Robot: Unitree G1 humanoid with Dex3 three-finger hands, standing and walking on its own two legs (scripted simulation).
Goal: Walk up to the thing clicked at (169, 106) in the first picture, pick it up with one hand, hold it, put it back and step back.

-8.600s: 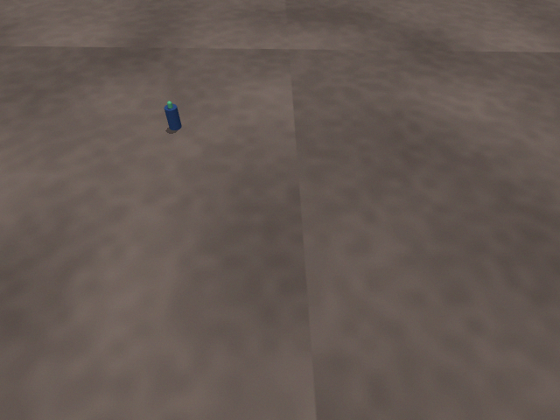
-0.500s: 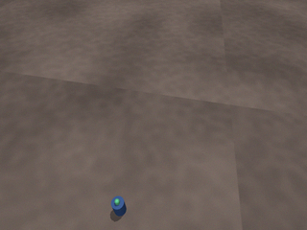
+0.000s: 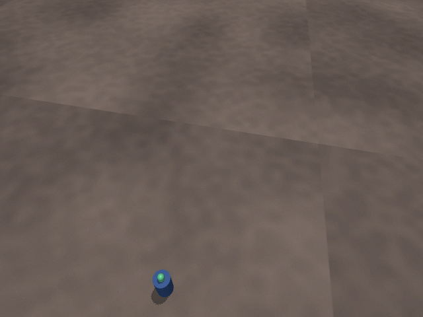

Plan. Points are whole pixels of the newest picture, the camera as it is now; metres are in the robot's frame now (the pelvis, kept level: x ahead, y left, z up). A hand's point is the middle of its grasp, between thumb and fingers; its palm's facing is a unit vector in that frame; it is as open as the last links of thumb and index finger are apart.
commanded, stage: stand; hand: left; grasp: from the side
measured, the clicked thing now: (162, 282) +0.39 +0.20 -0.70
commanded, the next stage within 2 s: go down in 0.56 s
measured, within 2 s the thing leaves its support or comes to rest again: neither
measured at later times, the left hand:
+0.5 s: hand out of the picture +0.07 +0.25 -0.16, palm faces -0.03 -0.94 -0.34, open 7.4 cm
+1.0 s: hand out of the picture +0.15 +0.26 -0.17, palm faces +0.03 -0.94 -0.33, open 13.2 cm
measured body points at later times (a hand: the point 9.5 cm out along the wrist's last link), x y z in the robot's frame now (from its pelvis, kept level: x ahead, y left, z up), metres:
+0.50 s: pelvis +0.00 +0.00 +0.00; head +0.01 +0.00 +0.45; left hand +0.07 +0.30 -0.13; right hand +0.08 -0.30 -0.13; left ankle -0.02 +0.12 -0.75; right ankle +0.00 -0.14 -0.75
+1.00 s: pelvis -0.01 +0.00 -0.03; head +0.04 +0.01 +0.42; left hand +0.15 +0.31 -0.14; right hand +0.09 -0.26 -0.15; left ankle -0.02 +0.12 -0.75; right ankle +0.00 -0.14 -0.75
